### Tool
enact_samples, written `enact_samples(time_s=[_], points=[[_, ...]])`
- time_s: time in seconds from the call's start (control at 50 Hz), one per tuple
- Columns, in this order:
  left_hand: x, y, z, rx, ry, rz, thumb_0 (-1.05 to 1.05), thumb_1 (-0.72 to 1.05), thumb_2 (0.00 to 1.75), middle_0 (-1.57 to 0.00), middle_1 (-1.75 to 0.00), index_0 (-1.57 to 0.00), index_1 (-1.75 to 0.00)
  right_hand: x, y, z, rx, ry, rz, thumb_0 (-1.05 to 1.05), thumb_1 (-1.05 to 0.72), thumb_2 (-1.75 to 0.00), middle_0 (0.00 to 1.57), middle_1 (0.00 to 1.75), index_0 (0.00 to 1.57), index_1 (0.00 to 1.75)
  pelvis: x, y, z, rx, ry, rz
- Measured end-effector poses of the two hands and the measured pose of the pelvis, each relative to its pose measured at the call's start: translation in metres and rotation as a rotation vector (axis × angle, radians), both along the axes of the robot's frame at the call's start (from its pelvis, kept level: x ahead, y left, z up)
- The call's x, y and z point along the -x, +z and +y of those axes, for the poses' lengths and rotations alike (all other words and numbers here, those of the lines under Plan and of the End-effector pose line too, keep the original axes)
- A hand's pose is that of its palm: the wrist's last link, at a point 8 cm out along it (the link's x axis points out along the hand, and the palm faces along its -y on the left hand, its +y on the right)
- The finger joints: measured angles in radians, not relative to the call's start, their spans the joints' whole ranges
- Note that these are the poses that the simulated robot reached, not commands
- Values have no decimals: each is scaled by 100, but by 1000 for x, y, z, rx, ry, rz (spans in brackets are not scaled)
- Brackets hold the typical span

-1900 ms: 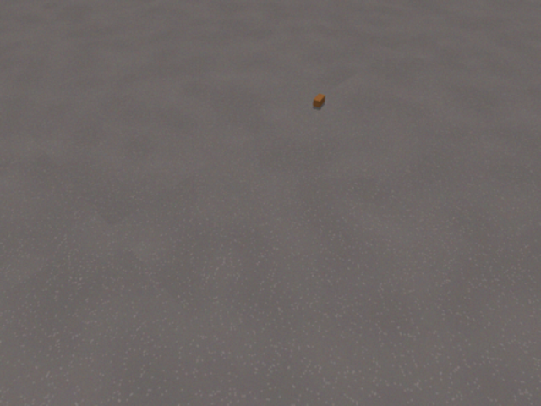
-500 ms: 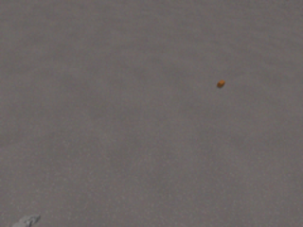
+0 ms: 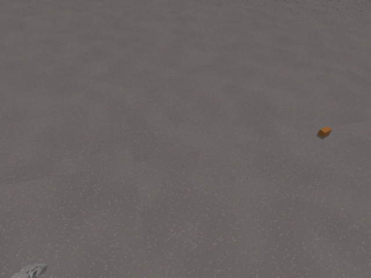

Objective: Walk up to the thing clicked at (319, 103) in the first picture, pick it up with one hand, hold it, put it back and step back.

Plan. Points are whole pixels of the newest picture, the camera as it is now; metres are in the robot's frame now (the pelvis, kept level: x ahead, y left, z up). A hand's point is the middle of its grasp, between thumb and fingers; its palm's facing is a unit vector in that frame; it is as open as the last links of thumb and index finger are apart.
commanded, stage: walk up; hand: left
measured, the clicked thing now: (324, 131) +1.40 -1.12 -0.72
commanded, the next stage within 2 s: none
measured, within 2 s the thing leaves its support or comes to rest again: neither
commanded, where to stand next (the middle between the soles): +1.29 -1.55 m, yaw +41 degrees
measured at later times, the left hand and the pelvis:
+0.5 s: hand (141, 274) +0.19 +0.13 -0.16, palm faces +0.17 -0.94 -0.29, open 7.4 cm; pelvis +0.23 -0.14 -0.01, yaw +14 degrees
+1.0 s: hand (214, 185) +0.42 -0.07 -0.11, palm faces +0.38 -0.85 -0.36, open 7.3 cm; pelvis +0.47 -0.36 +0.01, yaw +24 degrees
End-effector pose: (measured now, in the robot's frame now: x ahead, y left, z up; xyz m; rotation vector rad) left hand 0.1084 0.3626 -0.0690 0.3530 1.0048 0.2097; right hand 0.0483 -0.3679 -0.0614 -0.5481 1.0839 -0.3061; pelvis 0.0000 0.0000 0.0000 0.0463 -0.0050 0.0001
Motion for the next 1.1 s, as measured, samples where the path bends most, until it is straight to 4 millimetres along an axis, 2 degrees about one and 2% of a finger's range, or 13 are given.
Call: enact_samples(time_s=[0.04,0.08,0.24,0.34,0.4,0.48,0.64,0.72,0.78,0.82,0.86,0.98,1.1], points=[[-1,0,-22,-22,40,-14,1,91,90,-20,-30,-20,-30,-38,-13,-26,15,25,13,0,-89,-90,22,30,21,30,-16,-7,-20,34,38,3],[8,4,-45,-17,85,-3,0,91,90,-20,-30,-20,-30,-78,-17,-36,5,57,24,0,-90,-90,21,30,21,30,-31,-1,-33,29,73,6],[58,7,-109,20,292,199,0,90,90,-20,-30,-21,-30,-227,-2,-20,-128,287,-18,0,-90,-90,21,30,21,30,-104,26,-82,40,164,5],[54,-18,-141,60,365,289,1,90,90,-20,-30,-21,-30,-302,0,-18,-129,378,-34,0,-90,-90,21,30,21,30,-157,14,-107,43,212,-3],[27,-44,-158,80,354,310,1,90,90,-20,-30,-21,-30,-333,-7,-33,-84,373,-80,0,-90,-90,21,30,21,30,-189,-5,-115,39,223,-11],[-43,-59,-186,116,275,274,1,91,90,-20,-30,-20,-30,-343,-2,-71,-40,291,-89,0,-90,-90,21,30,21,30,-220,-8,-137,-1,234,-27],[-208,-42,-228,125,176,14,1,91,90,-20,-30,-21,-30,-353,15,-169,46,265,65,0,-90,-90,21,30,21,30,-289,-2,-204,0,292,-23],[-271,-30,-255,79,179,-40,0,91,90,-20,-30,-21,-30,-381,12,-232,74,246,121,0,-89,-90,22,30,21,30,-334,-6,-250,8,328,-3],[-306,-25,-282,24,199,-75,0,91,90,-20,-30,-21,-30,-418,-3,-284,104,243,165,0,-89,-90,22,30,22,30,-371,-19,-288,29,347,2],[-315,-22,-305,-1,218,-79,0,91,90,-20,-30,-20,-30,-448,-15,-307,124,232,185,0,-89,-90,21,30,21,30,-387,-22,-307,39,366,-8],[-314,-17,-329,9,267,-53,0,91,90,-20,-30,-21,-30,-481,-18,-315,109,230,176,1,-90,-90,21,30,21,30,-403,-14,-321,33,383,-12],[-293,-4,-386,38,415,62,0,90,90,-20,-30,-21,-30,-577,-13,-302,3,361,122,0,-90,-90,21,30,21,30,-456,12,-353,46,420,-12],[-286,-20,-430,61,535,144,0,90,90,-20,-30,-21,-30,-653,-8,-291,-33,477,108,0,-90,-90,21,30,21,30,-512,12,-385,51,460,-23]])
